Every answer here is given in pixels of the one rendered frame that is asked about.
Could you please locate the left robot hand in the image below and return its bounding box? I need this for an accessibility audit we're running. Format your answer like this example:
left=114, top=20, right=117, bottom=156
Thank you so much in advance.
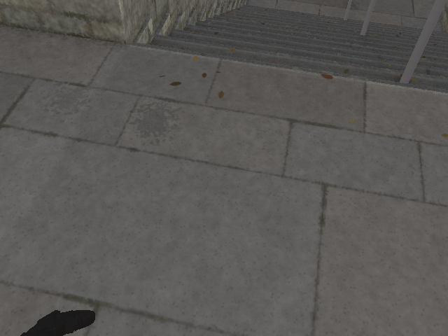
left=21, top=310, right=95, bottom=336

